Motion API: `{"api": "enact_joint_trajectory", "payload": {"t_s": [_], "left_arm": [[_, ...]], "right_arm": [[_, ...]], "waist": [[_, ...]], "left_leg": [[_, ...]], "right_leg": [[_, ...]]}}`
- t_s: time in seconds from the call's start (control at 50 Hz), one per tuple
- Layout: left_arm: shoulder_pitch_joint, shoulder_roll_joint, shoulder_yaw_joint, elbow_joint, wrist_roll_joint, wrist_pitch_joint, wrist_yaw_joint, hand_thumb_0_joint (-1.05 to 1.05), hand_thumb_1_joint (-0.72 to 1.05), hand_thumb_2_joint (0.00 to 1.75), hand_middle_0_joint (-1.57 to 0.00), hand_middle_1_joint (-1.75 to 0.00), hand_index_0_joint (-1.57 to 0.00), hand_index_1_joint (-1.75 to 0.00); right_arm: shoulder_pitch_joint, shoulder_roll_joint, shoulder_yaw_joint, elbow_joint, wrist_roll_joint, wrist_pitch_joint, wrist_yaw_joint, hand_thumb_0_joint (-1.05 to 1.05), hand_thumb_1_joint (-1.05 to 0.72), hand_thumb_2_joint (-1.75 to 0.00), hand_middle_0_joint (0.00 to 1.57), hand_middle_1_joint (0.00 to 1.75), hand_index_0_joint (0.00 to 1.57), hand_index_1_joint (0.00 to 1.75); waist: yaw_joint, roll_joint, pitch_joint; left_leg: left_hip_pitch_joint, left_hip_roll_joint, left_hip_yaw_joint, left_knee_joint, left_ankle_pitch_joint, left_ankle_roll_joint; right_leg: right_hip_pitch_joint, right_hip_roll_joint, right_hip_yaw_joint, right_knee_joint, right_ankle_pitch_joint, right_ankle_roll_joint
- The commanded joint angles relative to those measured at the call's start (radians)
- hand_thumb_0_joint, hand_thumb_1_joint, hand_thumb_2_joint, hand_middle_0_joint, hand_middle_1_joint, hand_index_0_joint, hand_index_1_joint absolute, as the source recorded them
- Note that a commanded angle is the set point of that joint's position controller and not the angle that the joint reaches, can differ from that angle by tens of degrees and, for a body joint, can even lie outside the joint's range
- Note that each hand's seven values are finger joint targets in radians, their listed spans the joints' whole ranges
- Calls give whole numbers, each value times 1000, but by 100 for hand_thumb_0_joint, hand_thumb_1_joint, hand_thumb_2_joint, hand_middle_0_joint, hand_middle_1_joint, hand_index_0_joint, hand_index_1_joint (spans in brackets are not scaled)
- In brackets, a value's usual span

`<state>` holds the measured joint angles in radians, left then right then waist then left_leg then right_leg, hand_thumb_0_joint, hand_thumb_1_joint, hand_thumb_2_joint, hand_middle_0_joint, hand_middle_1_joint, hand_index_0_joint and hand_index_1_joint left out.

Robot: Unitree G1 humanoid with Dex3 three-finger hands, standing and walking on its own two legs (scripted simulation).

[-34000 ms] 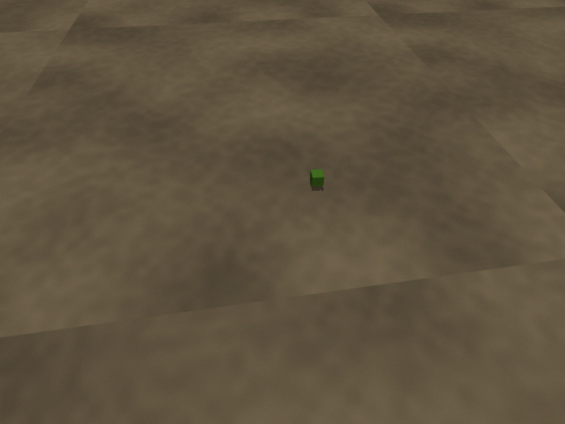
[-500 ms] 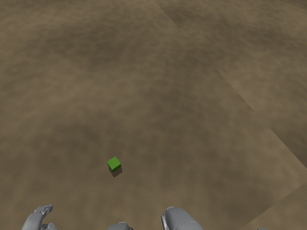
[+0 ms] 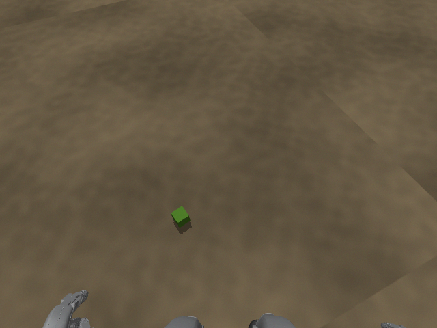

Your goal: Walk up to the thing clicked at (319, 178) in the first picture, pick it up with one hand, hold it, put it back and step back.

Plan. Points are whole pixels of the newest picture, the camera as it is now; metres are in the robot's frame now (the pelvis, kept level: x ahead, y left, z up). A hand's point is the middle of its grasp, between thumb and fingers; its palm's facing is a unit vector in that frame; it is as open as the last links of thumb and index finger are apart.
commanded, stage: step back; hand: left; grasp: from above
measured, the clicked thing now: (180, 216) +0.62 +0.21 -0.73
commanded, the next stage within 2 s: none
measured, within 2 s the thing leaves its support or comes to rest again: neither
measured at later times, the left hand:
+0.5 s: hand out of the picture -0.07 +0.25 -0.15, palm faces -0.06 -0.91 -0.40, open 7.4 cm
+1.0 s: hand out of the picture -0.21 +0.24 -0.14, palm faces +0.01 -0.93 -0.38, open 7.4 cm
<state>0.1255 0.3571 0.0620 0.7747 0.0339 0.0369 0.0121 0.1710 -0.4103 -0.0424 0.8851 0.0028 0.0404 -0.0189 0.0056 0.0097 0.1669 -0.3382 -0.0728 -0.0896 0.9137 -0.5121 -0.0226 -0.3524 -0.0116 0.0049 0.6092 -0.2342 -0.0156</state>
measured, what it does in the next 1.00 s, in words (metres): walks backwards: left foot, then right foot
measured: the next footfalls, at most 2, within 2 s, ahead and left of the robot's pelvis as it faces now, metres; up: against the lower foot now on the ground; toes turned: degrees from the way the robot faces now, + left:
left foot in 0.06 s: +0.00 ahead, +0.12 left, +0.00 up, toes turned -2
right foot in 0.46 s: -0.14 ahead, -0.15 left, +0.00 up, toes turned -1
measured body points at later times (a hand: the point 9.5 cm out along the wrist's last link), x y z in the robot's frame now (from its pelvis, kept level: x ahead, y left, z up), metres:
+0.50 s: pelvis -0.16 -0.02 -0.01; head -0.11 -0.03 +0.43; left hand -0.07 +0.30 -0.13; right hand -0.04 -0.34 -0.12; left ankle -0.04 +0.11 -0.72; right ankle -0.18 -0.15 -0.73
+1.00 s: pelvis -0.33 -0.03 +0.00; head -0.28 -0.01 +0.45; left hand -0.21 +0.29 -0.12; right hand -0.24 -0.34 -0.11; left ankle -0.29 +0.09 -0.73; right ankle -0.35 -0.16 -0.65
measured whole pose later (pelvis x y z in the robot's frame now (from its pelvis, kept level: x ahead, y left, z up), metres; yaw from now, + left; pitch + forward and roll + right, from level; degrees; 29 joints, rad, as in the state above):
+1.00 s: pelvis -0.33 -0.03 +0.00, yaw +1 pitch -2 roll -1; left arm 0.13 0.40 0.07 0.82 0.01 0.07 0.01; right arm 0.17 -0.36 -0.03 0.87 -0.04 0.04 0.00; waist 0.00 -0.03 0.16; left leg -0.31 0.00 -0.03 0.60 -0.25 0.02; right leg -0.46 0.10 0.12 1.16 -0.51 0.00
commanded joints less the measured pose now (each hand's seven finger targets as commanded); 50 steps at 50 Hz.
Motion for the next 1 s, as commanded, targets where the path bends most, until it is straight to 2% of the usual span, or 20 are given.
{"api": "enact_joint_trajectory", "payload": {"t_s": [0.0, 0.02, 0.04, 0.06, 0.08, 0.14, 0.3, 0.42, 0.44, 0.46, 0.48, 0.54, 0.68, 0.74, 0.76, 0.78, 0.8, 0.82, 0.88, 0.98], "left_arm": [[-12, 261, 75, -86, -14, -2, 14, 0, 90, 90, -20, -30, -20, -30], [0, 247, 64, -88, -16, 5, 10, 0, 90, 90, -20, -30, -20, -30], [31, 212, 55, -90, -17, 9, 7, 0, 90, 90, -20, -30, -20, -30], [-16, 200, 55, -107, -24, 2, 11, 0, 90, 90, -20, -30, -20, -30], [-79, 236, 79, -98, -7, 2, 24, 0, 90, 90, -20, -30, -20, -30], [28, 210, 74, -40, -32, 7, 22, 0, 90, 90, -20, -30, -20, -30], [44, 200, 75, -45, -16, -1, 8, 0, 90, 90, -20, -30, -20, -30], [230, 202, 80, 57, -9, -15, -4, 0, 90, 90, -20, -30, -20, -30], [223, 241, 90, 54, 7, -19, -5, 0, 90, 90, -20, -30, -20, -30], [185, 359, 118, 25, 7, -17, -8, 0, 90, 90, -20, -30, -20, -30], [101, 427, 128, -17, 16, -17, -5, 0, 90, 90, -20, -30, -20, -30], [-82, 279, 90, -61, 7, -29, 13, 0, 90, 90, -20, -30, -20, -30], [46, 265, 84, -57, 13, -14, 26, 0, 90, 90, -20, -30, -20, -30], [11, 264, 75, -66, -9, 1, 22, 0, 90, 90, -20, -30, -20, -30], [13, 257, 64, -72, -12, 7, 18, 0, 90, 90, -20, -30, -20, -30], [45, 219, 51, -75, -16, 11, 14, 0, 90, 90, -20, -30, -20, -30], [-27, 215, 49, -96, -27, 5, 20, 0, 90, 90, -20, -30, -20, -30], [-82, 243, 74, -87, -12, 6, 31, 0, 90, 90, -20, -30, -20, -30], [4, 221, 69, -22, -35, 16, 25, 0, 90, 90, -20, -30, -20, -30], [40, 205, 60, -6, -17, 2, 11, 0, 90, 90, -20, -30, -20, -30]], "right_arm": [[106, -150, -54, -49, -21, -35, -6, 0, -90, -90, 20, 30, 20, 30], [108, -164, -64, -48, -29, -38, -3, 0, -90, -90, 20, 30, 20, 30], [90, -210, -78, -62, -46, -42, -1, 0, -90, -90, 20, 30, 20, 30], [30, -333, -99, -88, -40, -39, 10, 0, -90, -90, 20, 30, 20, 30], [15, -350, -106, -99, -44, -42, 9, 0, -90, -90, 20, 30, 20, 30], [-82, -226, -67, -106, -44, -47, -8, 0, -90, -90, 20, 30, 20, 30], [14, -223, -80, -126, -31, -40, -17, 0, -90, -90, 20, 30, 20, 30], [-76, -251, -80, -156, -19, -6, -3, 0, -90, -90, 20, 30, 20, 30], [-60, -207, -70, -156, -14, -3, -1, 0, -90, -90, 20, 30, 20, 30], [-118, -152, -62, -185, -1, -7, -7, 0, -90, -90, 20, 30, 20, 30], [-125, -186, -78, -175, -11, -1, -20, 0, -90, -90, 20, 30, 20, 30], [8, -184, -69, -102, 4, -8, -15, 0, -90, -90, 20, 30, 20, 30], [3, -154, -53, -114, -19, -20, -9, 0, -90, -90, 20, 30, 20, 30], [98, -146, -60, -65, -27, -26, -6, 0, -90, -90, 20, 30, 20, 30], [121, -164, -71, -58, -32, -29, -8, 0, -90, -90, 20, 30, 20, 30], [107, -219, -86, -64, -47, -30, -8, 0, -90, -90, 20, 30, 20, 30], [37, -347, -104, -89, -37, -22, 6, 0, -90, -90, 20, 30, 20, 30], [21, -359, -109, -100, -43, -28, 6, 0, -90, -90, 20, 30, 20, 30], [-65, -240, -65, -103, -48, -33, -10, 0, -90, -90, 20, 30, 20, 30], [-33, -209, -68, -113, -46, -20, -4, 0, -90, -90, 20, 30, 20, 30]], "waist": [[-15, -191, -255], [-17, -129, -239], [-7, 4, -238], [-24, 257, -209], [-74, 225, -187], [28, 86, -160], [-44, 160, -204], [37, 182, -263], [27, 86, -237], [64, -244, -171], [74, -307, -101], [-45, -117, -98], [55, -204, -180], [8, -176, -250], [-4, -156, -257], [9, -34, -261], [-11, 237, -220], [-56, 231, -188], [30, 80, -152], [-10, 168, -169]], "left_leg": [[70, 41, 91, -434, 196, 27], [151, 50, 70, -503, 324, 39], [224, 192, -131, -546, 335, 87], [156, 421, -408, -602, 475, 230], [34, 496, -502, -612, 533, 337], [106, 329, -178, -506, 712, 229], [280, 352, -148, -436, 730, 287], [52, 275, -91, -364, 444, 166], [-90, 210, -90, -288, 288, 111], [-234, -8, -2, -71, 18, 39], [-157, -13, -45, 185, -105, 9], [-162, -48, -96, 311, 41, 20], [-130, 16, 26, -84, -24, 1], [35, 24, 107, -435, 174, 26], [118, 50, 70, -522, 302, 44], [217, 198, -145, -550, 349, 93], [122, 404, -384, -570, 481, 246], [-4, 489, -497, -601, 523, 349], [6, 336, -185, -506, 678, 250], [181, 316, -151, -473, 602, 267]], "right_leg": [[236, -205, 211, -19, 389, -159], [132, -171, 189, -3, 276, -111], [-11, -96, 151, 74, 77, -60], [-125, 96, 15, 257, -278, -3], [-83, 97, 145, 481, -419, 8], [-156, 127, 209, 664, -294, -9], [-122, 69, 124, 399, -301, 57], [218, 45, -17, -152, -39, -9], [262, -29, 123, -191, -82, -34], [127, -249, 453, -302, -156, -161], [-120, -419, 624, -373, -163, -289], [-31, -240, 255, -203, 183, -185], [252, -246, 232, -122, 294, -189], [262, -215, 186, -2, 350, -149], [178, -198, 178, 29, 305, -108], [2, -128, 145, 113, 120, -55], [-105, 62, -32, 275, -280, -1], [-70, 58, 104, 497, -420, 11], [-95, 106, 181, 688, -305, -13], [-94, 66, 99, 412, -310, 43]]}}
